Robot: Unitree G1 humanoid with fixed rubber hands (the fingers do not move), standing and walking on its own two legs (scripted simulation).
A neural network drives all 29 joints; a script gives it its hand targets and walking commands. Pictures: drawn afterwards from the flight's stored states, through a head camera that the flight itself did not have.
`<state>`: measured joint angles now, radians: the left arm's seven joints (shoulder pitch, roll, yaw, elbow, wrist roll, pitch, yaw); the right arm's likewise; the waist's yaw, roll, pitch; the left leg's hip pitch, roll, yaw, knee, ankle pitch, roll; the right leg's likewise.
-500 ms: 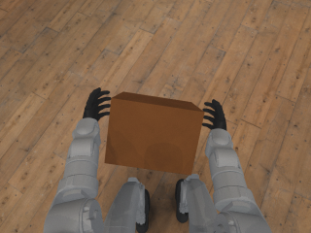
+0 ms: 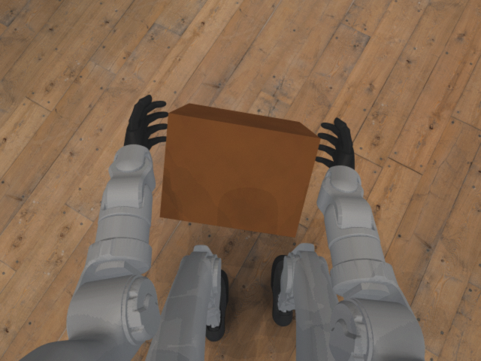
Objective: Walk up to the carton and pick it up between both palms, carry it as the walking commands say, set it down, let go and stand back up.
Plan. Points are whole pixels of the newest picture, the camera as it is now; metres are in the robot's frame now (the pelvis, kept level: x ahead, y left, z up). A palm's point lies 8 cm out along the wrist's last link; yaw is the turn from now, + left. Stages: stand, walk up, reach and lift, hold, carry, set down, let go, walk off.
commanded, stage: set down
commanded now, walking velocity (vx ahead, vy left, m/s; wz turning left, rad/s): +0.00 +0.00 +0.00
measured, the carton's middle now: (237, 164) +0.44 +0.04 -0.20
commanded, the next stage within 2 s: none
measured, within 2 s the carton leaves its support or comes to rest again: neither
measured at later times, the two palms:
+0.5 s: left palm (155, 145) +0.46 +0.20 -0.15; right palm (324, 164) +0.45 -0.13 -0.18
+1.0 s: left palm (163, 148) +0.48 +0.21 -0.23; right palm (310, 164) +0.47 -0.12 -0.26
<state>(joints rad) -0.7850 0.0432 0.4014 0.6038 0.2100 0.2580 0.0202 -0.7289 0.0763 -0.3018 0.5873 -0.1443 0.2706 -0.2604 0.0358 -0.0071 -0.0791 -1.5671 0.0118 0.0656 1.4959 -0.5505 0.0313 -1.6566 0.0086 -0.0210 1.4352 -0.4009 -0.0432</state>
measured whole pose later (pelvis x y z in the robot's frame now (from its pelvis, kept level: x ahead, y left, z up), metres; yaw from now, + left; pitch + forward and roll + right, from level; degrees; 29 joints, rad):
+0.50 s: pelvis -0.01 -0.01 -0.07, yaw +2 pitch +43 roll +2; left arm -0.97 0.09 0.38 0.65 0.19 0.29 0.05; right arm -0.89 0.02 -0.32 0.61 -0.13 0.30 -0.27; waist 0.04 -0.01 -0.08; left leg -1.88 0.00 0.06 1.71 -0.57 0.03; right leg -1.97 0.01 -0.02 1.65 -0.42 -0.04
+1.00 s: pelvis -0.02 +0.00 -0.13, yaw +3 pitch +43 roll +2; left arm -1.14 0.17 0.36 0.69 0.17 0.30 0.04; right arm -1.05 -0.04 -0.33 0.63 -0.12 0.30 -0.26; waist 0.04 -0.01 0.07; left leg -2.05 -0.01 0.06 1.91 -0.61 0.03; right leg -2.14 0.01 -0.02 1.84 -0.45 -0.04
